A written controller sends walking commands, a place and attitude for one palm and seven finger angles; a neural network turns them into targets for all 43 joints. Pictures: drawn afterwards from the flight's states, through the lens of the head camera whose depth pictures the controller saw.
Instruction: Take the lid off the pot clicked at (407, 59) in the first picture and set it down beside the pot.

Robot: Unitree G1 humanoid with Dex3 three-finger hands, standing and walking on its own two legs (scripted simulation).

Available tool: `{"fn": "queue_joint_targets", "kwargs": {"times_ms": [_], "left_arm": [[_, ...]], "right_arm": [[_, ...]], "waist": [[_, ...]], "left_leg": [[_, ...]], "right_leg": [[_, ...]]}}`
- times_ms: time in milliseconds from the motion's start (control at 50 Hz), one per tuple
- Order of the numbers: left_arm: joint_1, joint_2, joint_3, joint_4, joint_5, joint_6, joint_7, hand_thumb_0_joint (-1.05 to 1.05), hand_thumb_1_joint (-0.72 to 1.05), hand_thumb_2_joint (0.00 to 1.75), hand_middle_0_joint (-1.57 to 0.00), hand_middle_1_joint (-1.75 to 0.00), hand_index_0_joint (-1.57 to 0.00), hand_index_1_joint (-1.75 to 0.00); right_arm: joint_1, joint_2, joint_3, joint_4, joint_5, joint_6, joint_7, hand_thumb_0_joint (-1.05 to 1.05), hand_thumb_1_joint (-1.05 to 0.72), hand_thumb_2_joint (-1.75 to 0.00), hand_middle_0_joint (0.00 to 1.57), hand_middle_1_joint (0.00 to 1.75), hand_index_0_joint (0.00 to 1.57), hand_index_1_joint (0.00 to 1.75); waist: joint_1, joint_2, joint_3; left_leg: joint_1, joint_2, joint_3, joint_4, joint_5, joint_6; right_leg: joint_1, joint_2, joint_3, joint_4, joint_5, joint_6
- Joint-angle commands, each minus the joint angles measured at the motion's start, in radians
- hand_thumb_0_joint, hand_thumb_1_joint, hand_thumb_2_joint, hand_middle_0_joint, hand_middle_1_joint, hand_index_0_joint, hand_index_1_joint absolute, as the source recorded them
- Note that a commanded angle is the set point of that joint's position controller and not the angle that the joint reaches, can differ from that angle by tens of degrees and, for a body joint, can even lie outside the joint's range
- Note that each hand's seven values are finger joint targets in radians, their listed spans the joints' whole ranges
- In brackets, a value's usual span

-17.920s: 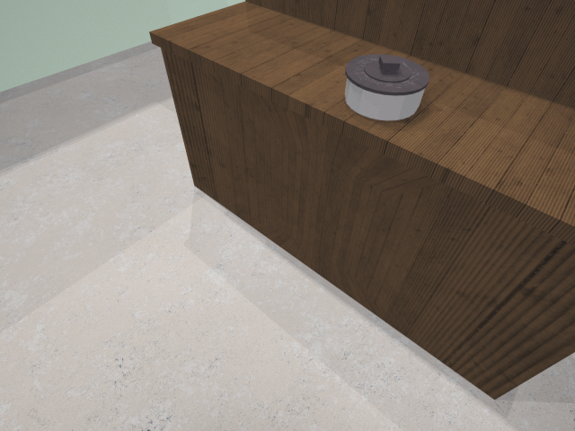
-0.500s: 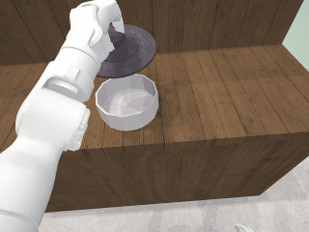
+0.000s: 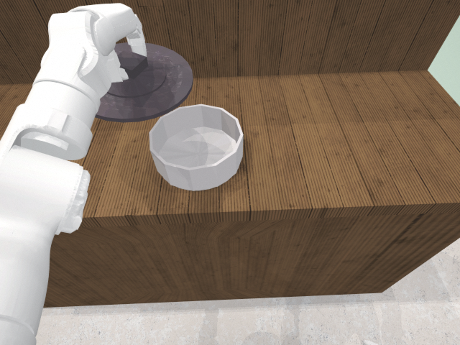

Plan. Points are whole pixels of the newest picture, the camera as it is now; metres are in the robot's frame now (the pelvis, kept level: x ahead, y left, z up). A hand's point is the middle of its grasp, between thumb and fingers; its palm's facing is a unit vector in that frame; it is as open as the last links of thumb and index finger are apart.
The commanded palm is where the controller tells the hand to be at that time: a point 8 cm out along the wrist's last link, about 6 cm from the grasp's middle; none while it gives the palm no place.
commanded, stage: move the lid sideways beside the pot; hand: left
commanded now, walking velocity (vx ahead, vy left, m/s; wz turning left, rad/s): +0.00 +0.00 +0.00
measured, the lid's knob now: (129, 64) +0.53 +0.15 +0.23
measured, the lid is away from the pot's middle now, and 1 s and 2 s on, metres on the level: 0.10 0.21 0.24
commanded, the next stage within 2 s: lower the lid onto the table in 1.38 s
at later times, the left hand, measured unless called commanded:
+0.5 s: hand (84, 61) +0.50 +0.21 +0.25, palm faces -0.24 -0.05 -0.97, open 8.0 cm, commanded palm +0.50 +0.20 +0.31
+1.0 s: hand (46, 69) +0.49 +0.26 +0.24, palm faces -0.28 -0.06 -0.96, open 8.0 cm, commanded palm +0.50 +0.26 +0.31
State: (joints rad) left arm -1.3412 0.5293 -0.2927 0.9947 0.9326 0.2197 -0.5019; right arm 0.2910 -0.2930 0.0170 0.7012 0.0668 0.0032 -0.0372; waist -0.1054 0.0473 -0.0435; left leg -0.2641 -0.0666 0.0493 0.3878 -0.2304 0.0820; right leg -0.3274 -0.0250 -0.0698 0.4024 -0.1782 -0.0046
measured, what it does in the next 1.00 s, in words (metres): stands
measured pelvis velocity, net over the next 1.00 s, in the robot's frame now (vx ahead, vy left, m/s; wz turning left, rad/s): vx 0.01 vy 0.01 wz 0.01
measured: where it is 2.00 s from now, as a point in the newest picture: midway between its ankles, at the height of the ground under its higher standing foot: outside the picture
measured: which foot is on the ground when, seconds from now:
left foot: down 0.00-1.00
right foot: down 0.00-1.00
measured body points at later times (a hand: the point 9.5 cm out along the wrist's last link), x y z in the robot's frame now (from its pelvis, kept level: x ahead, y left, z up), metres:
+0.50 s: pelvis +0.01 +0.02 +0.00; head +0.05 +0.01 +0.45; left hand +0.51 +0.21 +0.30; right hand +0.06 -0.25 -0.13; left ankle -0.03 +0.07 -0.74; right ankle +0.01 -0.12 -0.74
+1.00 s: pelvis +0.01 +0.01 +0.00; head +0.06 +0.01 +0.45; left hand +0.50 +0.26 +0.29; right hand +0.06 -0.26 -0.12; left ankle -0.03 +0.07 -0.74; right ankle +0.01 -0.12 -0.74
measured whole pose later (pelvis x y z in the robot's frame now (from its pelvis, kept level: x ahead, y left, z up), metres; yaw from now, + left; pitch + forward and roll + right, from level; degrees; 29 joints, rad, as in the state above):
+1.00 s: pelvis +0.01 +0.01 +0.00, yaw +0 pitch +8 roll -2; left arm -1.33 0.73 -0.21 1.04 0.98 0.12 -0.56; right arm 0.32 -0.29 0.02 0.69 0.07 0.08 -0.03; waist -0.11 0.04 -0.04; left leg -0.30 -0.07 0.04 0.42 -0.25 0.10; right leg -0.34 -0.02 -0.08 0.37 -0.17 0.01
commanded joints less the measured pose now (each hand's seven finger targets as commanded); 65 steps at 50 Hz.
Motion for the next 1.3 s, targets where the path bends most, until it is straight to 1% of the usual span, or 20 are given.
{"fn": "queue_joint_targets", "kwargs": {"times_ms": [0, 40, 100, 160, 220, 300, 360, 380, 460, 480, 500, 680, 800, 940, 1040, 1080, 1160, 1180, 1240, 1280], "left_arm": [[-0.678, 0.244, 0.103, -0.161, 0.017, -0.004, 0.058, 0.0, 0.56, 1.09, -0.95, -1.1, -0.77, -1.0], [-0.701, 0.235, 0.09, -0.18, 0.013, 0.0, 0.056, 0.0, 0.56, 1.09, -0.95, -1.1, -0.77, -1.0], [-0.733, 0.244, 0.096, -0.265, 0.036, -0.022, 0.063, 0.0, 0.56, 1.09, -0.95, -1.1, -0.77, -1.0], [-0.66, 0.248, 0.109, -0.25, 0.027, -0.028, 0.055, 0.0, 0.56, 1.09, -0.95, -1.1, -0.77, -1.0], [-0.648, 0.308, 0.15, -0.166, 0.038, -0.006, 0.043, 0.0, 0.56, 1.09, -0.95, -1.1, -0.77, -1.0], [-0.72, 0.264, 0.095, -0.203, 0.051, -0.017, 0.043, 0.0, 0.56, 1.09, -0.95, -1.1, -0.77, -1.0], [-0.715, 0.33, 0.147, -0.279, 0.048, -0.051, 0.05, 0.0, 0.56, 1.09, -0.95, -1.1, -0.77, -1.0], [-0.729, 0.354, 0.164, -0.293, 0.059, -0.056, 0.05, 0.0, 0.56, 1.09, -0.95, -1.1, -0.77, -1.0], [-0.651, 0.313, 0.129, -0.173, 0.043, -0.039, 0.035, 0.0, 0.56, 1.09, -0.95, -1.1, -0.77, -1.0], [-0.678, 0.359, 0.167, -0.204, 0.057, -0.039, 0.037, 0.0, 0.56, 1.09, -0.95, -1.1, -0.77, -1.0], [-0.675, 0.308, 0.121, -0.172, 0.061, -0.034, 0.031, 0.0, 0.56, 1.09, -0.95, -1.1, -0.77, -1.0], [-0.696, 0.409, 0.169, -0.265, 0.061, -0.076, 0.016, 0.0, 0.56, 1.09, -0.95, -1.1, -0.77, -1.0], [-0.657, 0.409, 0.15, -0.173, 0.068, -0.078, 0.006, 0.0, 0.56, 1.09, -0.95, -1.1, -0.77, -1.0], [-0.663, 0.445, 0.161, -0.224, 0.067, -0.11, 0.004, 0.0, 0.56, 1.09, -0.95, -1.1, -0.77, -1.0], [-0.587, 0.491, 0.182, -0.122, 0.049, -0.12, -0.006, 0.0, 0.56, 1.09, -0.95, -1.1, -0.77, -1.0], [-0.607, 0.509, 0.177, -0.137, 0.051, -0.126, -0.004, 0.0, 0.56, 1.09, -0.95, -1.1, -0.77, -1.0], [-0.667, 0.491, 0.155, -0.235, 0.049, -0.153, 0.006, 0.0, 0.56, 1.09, -0.95, -1.1, -0.77, -1.0], [-0.676, 0.554, 0.205, -0.248, 0.067, -0.163, 0.009, 0.0, 0.56, 1.09, -0.95, -1.1, -0.77, -1.0], [-0.573, 0.556, 0.2, -0.096, 0.055, -0.168, -0.002, 0.0, 0.56, 1.09, -0.95, -1.1, -0.77, -1.0], [-0.621, 0.534, 0.176, -0.151, 0.044, -0.172, -0.005, 0.0, 0.56, 1.09, -0.95, -1.1, -0.77, -1.0]], "right_arm": [[0.012, -0.132, -0.038, -0.088, 0.004, -0.023, -0.009, 0.0, -0.9, -0.9, 0.2, 0.3, 0.2, 0.3], [0.015, -0.135, -0.04, -0.086, 0.008, -0.023, -0.004, 0.0, -0.9, -0.9, 0.2, 0.3, 0.2, 0.3], [0.016, -0.13, -0.045, -0.102, -0.006, -0.03, 0.005, 0.0, -0.9, -0.9, 0.2, 0.3, 0.2, 0.3], [0.039, -0.141, -0.053, -0.101, -0.011, -0.017, 0.008, 0.0, -0.9, -0.9, 0.2, 0.3, 0.2, 0.3], [0.032, -0.144, -0.045, -0.095, -0.003, 0.005, 0.009, 0.0, -0.9, -0.9, 0.2, 0.3, 0.2, 0.3], [0.033, -0.143, -0.05, -0.097, -0.003, 0.007, 0.009, 0.0, -0.9, -0.9, 0.2, 0.3, 0.2, 0.3], [0.045, -0.143, -0.057, -0.115, -0.014, -0.007, 0.008, 0.0, -0.9, -0.9, 0.2, 0.3, 0.2, 0.3], [0.048, -0.141, -0.056, -0.109, -0.015, -0.004, 0.008, 0.0, -0.9, -0.9, 0.2, 0.3, 0.2, 0.3], [0.068, -0.154, -0.056, -0.094, -0.007, 0.015, 0.009, 0.0, -0.9, -0.9, 0.2, 0.3, 0.2, 0.3], [0.064, -0.153, -0.057, -0.095, -0.009, 0.015, 0.011, 0.0, -0.9, -0.9, 0.2, 0.3, 0.2, 0.3], [0.054, -0.147, -0.055, -0.1, -0.006, 0.015, 0.011, 0.0, -0.9, -0.9, 0.2, 0.3, 0.2, 0.3], [0.058, -0.157, -0.063, -0.107, -0.007, 0.028, 0.006, 0.0, -0.9, -0.9, 0.2, 0.3, 0.2, 0.3], [0.064, -0.163, -0.057, -0.089, 0.004, 0.046, 0.001, 0.0, -0.9, -0.9, 0.2, 0.3, 0.2, 0.3], [0.061, -0.16, -0.055, -0.096, 0.005, 0.048, -0.008, 0.0, -0.9, -0.9, 0.2, 0.3, 0.2, 0.3], [0.067, -0.17, -0.047, -0.08, 0.018, 0.065, -0.019, 0.0, -0.9, -0.9, 0.2, 0.3, 0.2, 0.3], [0.069, -0.178, -0.045, -0.073, 0.02, 0.072, -0.018, 0.0, -0.9, -0.9, 0.2, 0.3, 0.2, 0.3], [0.069, -0.175, -0.05, -0.077, 0.017, 0.06, -0.022, 0.0, -0.9, -0.9, 0.2, 0.3, 0.2, 0.3], [0.075, -0.172, -0.048, -0.076, 0.011, 0.057, -0.025, 0.0, -0.9, -0.9, 0.2, 0.3, 0.2, 0.3], [0.086, -0.175, -0.038, -0.065, 0.021, 0.066, -0.036, 0.0, -0.9, -0.9, 0.2, 0.3, 0.2, 0.3], [0.081, -0.178, -0.043, -0.066, 0.022, 0.07, -0.032, 0.0, -0.9, -0.9, 0.2, 0.3, 0.2, 0.3]], "waist": [[-0.019, -0.052, -0.413], [-0.017, -0.038, -0.394], [-0.006, 0.035, -0.485], [-0.006, 0.014, -0.493], [-0.002, -0.081, -0.435], [-0.019, -0.017, -0.436], [-0.004, 0.046, -0.516], [-0.004, 0.042, -0.539], [-0.013, 0.024, -0.437], [-0.005, 0.021, -0.452], [-0.015, 0.029, -0.43], [-0.012, 0.047, -0.516], [-0.017, 0.046, -0.429], [-0.017, 0.094, -0.475], [-0.022, 0.0, -0.399], [-0.024, 0.01, -0.389], [-0.025, 0.14, -0.44], [-0.018, 0.125, -0.471], [-0.026, 0.035, -0.393], [-0.027, 0.063, -0.414]], "left_leg": [[0.199, 0.025, -0.107, 0.004, 0.367, -0.013], [0.207, 0.028, -0.114, -0.001, 0.365, -0.018], [0.298, 0.037, -0.137, 0.028, 0.525, -0.04], [0.311, 0.045, -0.138, 0.038, 0.606, -0.051], [0.221, 0.037, -0.123, 0.013, 0.495, -0.033], [0.268, 0.043, -0.136, 0.022, 0.51, -0.045], [0.34, 0.049, -0.149, 0.049, 0.629, -0.057], [0.345, 0.051, -0.152, 0.046, 0.63, -0.06], [0.276, 0.045, -0.139, 0.033, 0.584, -0.059], [0.283, 0.047, -0.143, 0.035, 0.592, -0.059], [0.278, 0.043, -0.14, 0.04, 0.579, -0.056], [0.31, 0.043, -0.141, 0.055, 0.601, -0.049], [0.254, 0.041, -0.13, 0.053, 0.561, -0.042], [0.291, 0.046, -0.13, 0.061, 0.576, -0.037], [0.193, 0.043, -0.109, 0.042, 0.452, -0.014], [0.18, 0.047, -0.109, 0.036, 0.436, -0.017], [0.284, 0.052, -0.131, 0.062, 0.556, -0.039], [0.287, 0.055, -0.136, 0.062, 0.548, -0.038], [0.183, 0.049, -0.109, 0.041, 0.421, -0.013], [0.204, 0.05, -0.116, 0.039, 0.456, -0.02]], "right_leg": [[0.124, 0.023, 0.047, -0.011, 0.284, -0.04], [0.093, 0.026, 0.04, -0.011, 0.259, -0.041], [0.079, 0.029, 0.041, 0.002, 0.283, -0.046], [0.084, 0.026, 0.04, -0.003, 0.312, -0.046], [0.115, 0.03, 0.036, -0.002, 0.301, -0.041], [0.049, 0.034, 0.031, -0.009, 0.258, -0.043], [0.062, 0.032, 0.041, -0.005, 0.282, -0.048], [0.073, 0.036, 0.039, -0.002, 0.282, -0.046], [0.049, 0.033, 0.029, -0.014, 0.271, -0.049], [0.056, 0.039, 0.029, -0.01, 0.274, -0.048], [0.037, 0.039, 0.028, -0.011, 0.264, -0.048], [0.085, 0.041, 0.038, -0.017, 0.292, -0.044], [0.069, 0.044, 0.026, -0.02, 0.286, -0.046], [0.075, 0.044, 0.029, -0.026, 0.278, -0.044], [0.11, 0.041, 0.028, -0.038, 0.276, -0.038], [0.107, 0.04, 0.026, -0.037, 0.265, -0.038], [0.058, 0.041, 0.022, -0.042, 0.258, -0.047], [0.079, 0.048, 0.027, -0.039, 0.251, -0.043], [0.11, 0.043, 0.025, -0.044, 0.243, -0.037], [0.102, 0.041, 0.024, -0.042, 0.255, -0.038]]}}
